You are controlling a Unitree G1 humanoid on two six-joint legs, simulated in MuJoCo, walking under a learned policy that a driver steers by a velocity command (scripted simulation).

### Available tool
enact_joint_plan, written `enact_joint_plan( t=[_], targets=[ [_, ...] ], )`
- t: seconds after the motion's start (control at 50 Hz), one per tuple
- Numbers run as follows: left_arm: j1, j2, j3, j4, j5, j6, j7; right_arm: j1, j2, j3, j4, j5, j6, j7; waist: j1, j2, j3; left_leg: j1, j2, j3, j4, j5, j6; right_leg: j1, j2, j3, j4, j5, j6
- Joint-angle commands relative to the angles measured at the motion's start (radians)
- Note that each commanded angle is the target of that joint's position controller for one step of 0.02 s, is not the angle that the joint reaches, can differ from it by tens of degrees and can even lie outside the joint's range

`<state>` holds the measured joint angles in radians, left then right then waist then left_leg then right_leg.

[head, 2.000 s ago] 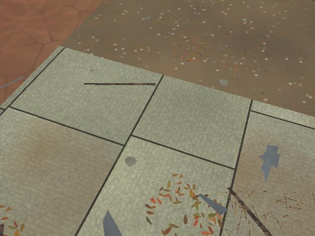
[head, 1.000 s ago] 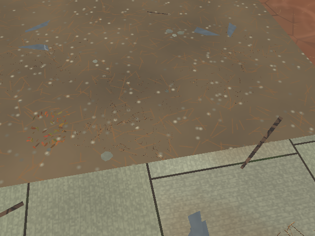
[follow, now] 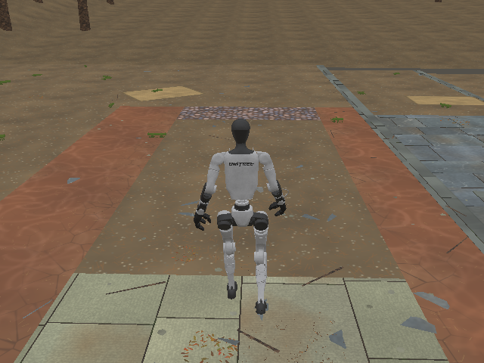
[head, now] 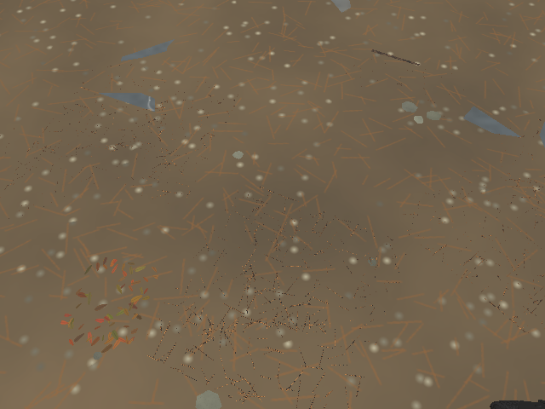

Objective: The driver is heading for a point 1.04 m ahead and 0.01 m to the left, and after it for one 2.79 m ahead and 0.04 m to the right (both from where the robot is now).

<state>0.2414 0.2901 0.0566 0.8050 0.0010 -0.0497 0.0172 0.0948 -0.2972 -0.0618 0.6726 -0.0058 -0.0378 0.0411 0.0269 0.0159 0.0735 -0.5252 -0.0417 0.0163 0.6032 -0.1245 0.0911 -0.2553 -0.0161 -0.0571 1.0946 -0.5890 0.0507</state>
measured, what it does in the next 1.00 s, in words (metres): walks ahead: right foot, then left foot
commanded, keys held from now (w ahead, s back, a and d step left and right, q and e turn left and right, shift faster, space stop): q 0.24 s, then no key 0.14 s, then w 0.46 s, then w+e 0.16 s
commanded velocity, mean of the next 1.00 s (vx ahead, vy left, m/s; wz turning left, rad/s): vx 0.25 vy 0.00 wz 0.24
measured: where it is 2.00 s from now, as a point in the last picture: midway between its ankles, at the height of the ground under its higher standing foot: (279, 255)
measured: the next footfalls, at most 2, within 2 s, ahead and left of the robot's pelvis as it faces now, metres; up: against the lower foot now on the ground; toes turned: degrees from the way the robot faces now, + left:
right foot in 0.42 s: +0.19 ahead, -0.15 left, +0.00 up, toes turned +16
left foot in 0.78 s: +0.20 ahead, +0.13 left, +0.00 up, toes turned +14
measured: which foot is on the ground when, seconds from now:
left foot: down 0.00-0.42, up 0.44-0.76, down 0.78-1.00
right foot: up 0.00-0.40, down 0.42-0.78, up 0.80-1.00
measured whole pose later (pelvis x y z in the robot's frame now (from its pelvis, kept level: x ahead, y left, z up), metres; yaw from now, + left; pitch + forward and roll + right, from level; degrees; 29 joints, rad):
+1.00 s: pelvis +0.26 +0.04 +0.03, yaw +12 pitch +2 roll +1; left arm 0.23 0.30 0.06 0.75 -0.02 -0.07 -0.02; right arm 0.38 -0.25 -0.05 0.77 -0.01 -0.07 0.01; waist -0.04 -0.05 -0.02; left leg -0.06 -0.04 0.04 0.27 -0.25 0.04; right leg -0.66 -0.08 0.03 0.98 -0.16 0.00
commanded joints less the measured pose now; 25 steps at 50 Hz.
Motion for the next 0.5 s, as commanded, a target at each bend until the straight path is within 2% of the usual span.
enact_joint_plan(
  t=[0.02, 0.04, 0.06, 0.08, 0.1, 0.16, 0.22, 0.28, 0.34, 0.38, 0.4, 0.42, 0.44, 0.46, 0.48, 0.5],
  targets=[
    [-0.018, 0.13, 0.019, -0.109, -0.014, -0.025, -0.001, 0.142, -0.165, -0.054, -0.058, 0.02, 0.003, -0.016, -0.081, -0.01, -0.319, 0.616, 0.307, -0.444, -0.186, 0.504, 0.249, -0.453, -0.018, 0.147, 0.256, 0.054, -0.006],
    [-0.033, 0.133, 0.023, -0.104, 0.001, -0.011, 0.013, 0.096, -0.137, -0.045, -0.067, 0.026, 0.011, -0.023, -0.053, -0.019, -0.237, 0.474, 0.272, -0.397, -0.221, 0.431, 0.218, -0.423, -0.042, 0.142, 0.189, 0.102, 0.001],
    [-0.017, 0.141, 0.029, -0.107, 0.004, 0.005, 0.018, 0.071, -0.133, -0.043, -0.077, 0.014, 0.016, -0.028, -0.018, 0.011, -0.207, 0.357, 0.247, -0.374, -0.253, 0.392, 0.207, -0.352, -0.05, 0.148, 0.145, 0.135, 0.002],
    [0.001, 0.134, 0.03, -0.107, 0.007, 0.018, 0.02, 0.055, -0.139, -0.045, -0.086, 0.001, 0.02, -0.029, 0.001, 0.034, -0.197, 0.284, 0.229, -0.361, -0.271, 0.389, 0.203, -0.303, -0.041, 0.139, 0.111, 0.152, 0.006],
    [0.017, 0.117, 0.026, -0.103, 0.01, 0.024, 0.022, 0.048, -0.147, -0.049, -0.089, -0.004, 0.02, -0.032, 0.011, 0.047, -0.2, 0.244, 0.215, -0.337, -0.274, 0.421, 0.202, -0.277, -0.032, 0.13, 0.067, 0.165, 0.014],
    [-0.003, 0.095, 0.019, -0.108, 0.017, 0.031, 0.032, 0.063, -0.17, -0.057, -0.087, 0.003, 0.028, -0.05, 0.005, 0.057, -0.235, 0.237, 0.194, -0.325, -0.255, 0.425, 0.188, -0.273, -0.011, 0.134, -0.061, 0.226, 0.039],
    [-0.059, 0.093, 0.018, -0.123, 0.01, 0.041, 0.031, 0.054, -0.172, -0.058, -0.097, 0.014, 0.05, -0.069, -0.014, 0.08, -0.236, 0.23, 0.165, -0.361, -0.26, 0.157, 0.148, -0.268, 0.001, 0.153, -0.168, 0.307, 0.048],
    [-0.093, 0.092, 0.017, -0.132, 0.003, 0.038, 0.023, 0.049, -0.159, -0.053, -0.102, 0.008, 0.064, -0.076, -0.032, 0.118, -0.208, 0.225, 0.157, -0.393, -0.259, -0.013, 0.127, -0.241, 0.006, 0.156, -0.273, 0.329, 0.044],
    [-0.104, 0.094, 0.017, -0.14, 0.001, 0.022, 0.011, 0.07, -0.139, -0.043, -0.095, 0.002, 0.069, -0.069, -0.051, 0.142, -0.207, 0.258, 0.175, -0.429, -0.205, 0.076, 0.127, -0.175, 0.009, 0.14, -0.377, 0.289, 0.026],
    [-0.07, 0.081, 0.016, -0.134, 0.002, 0.01, -0.001, 0.059, -0.119, -0.03, -0.094, 0.009, 0.073, -0.065, -0.022, 0.138, -0.205, 0.268, 0.16, -0.436, -0.149, 0.147, 0.101, -0.072, 0.015, 0.116, -0.564, 0.37, -0.006],
    [-0.043, 0.084, 0.017, -0.129, 0.01, 0.004, -0.007, 0.082, -0.091, -0.019, -0.086, 0.011, 0.074, -0.066, -0.007, 0.114, -0.214, 0.234, 0.125, -0.419, -0.129, 0.016, 0.06, 0.03, -0.012, 0.129, -0.687, 0.46, -0.033],
    [-0.031, 0.134, 0.022, -0.138, 0.033, 0.004, -0.006, 0.122, -0.035, 0.001, -0.083, -0.005, 0.07, -0.064, -0.03, -0.024, -0.222, 0.151, 0.044, -0.334, -0.003, -0.235, -0.006, 0.122, -0.175, 0.287, -0.754, 0.457, -0.091],
    [-0.042, 0.186, 0.034, -0.119, 0.047, 0.013, -0.003, 0.156, -0.031, 0.001, -0.101, -0.001, 0.059, -0.058, -0.088, -0.254, -0.168, 0.003, -0.087, -0.155, 0.101, -0.426, -0.055, 0.129, -0.289, 0.467, -0.795, 0.382, -0.221],
    [-0.015, 0.161, 0.035, -0.121, 0.042, 0.009, -0.005, 0.09, -0.103, -0.013, -0.112, -0.005, 0.043, -0.059, -0.017, -0.267, -0.136, -0.057, -0.034, -0.149, 0.238, -0.439, -0.086, 0.087, -0.35, 0.609, -0.868, 0.134, -0.3],
    [0.009, 0.166, 0.039, -0.117, 0.027, 0.006, -0.003, 0.043, -0.149, -0.031, -0.112, 0.011, 0.035, -0.057, 0.012, -0.213, -0.09, -0.119, -0.016, -0.142, 0.337, -0.398, -0.096, 0.101, -0.328, 0.611, -0.895, -0.023, -0.296],
    [0.008, 0.171, 0.041, -0.108, 0.012, 0.005, 0.003, 0.046, -0.143, -0.036, -0.098, 0.01, 0.034, -0.055, 0.003, -0.187, -0.06, -0.162, 0.002, -0.127, 0.385, -0.362, -0.107, 0.111, -0.297, 0.573, -0.897, -0.04, -0.268]
  ],
)
Over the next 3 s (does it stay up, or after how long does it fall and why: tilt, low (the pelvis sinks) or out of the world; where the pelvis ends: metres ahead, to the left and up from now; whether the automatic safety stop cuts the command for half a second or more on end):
stays up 1.13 -0.10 0.03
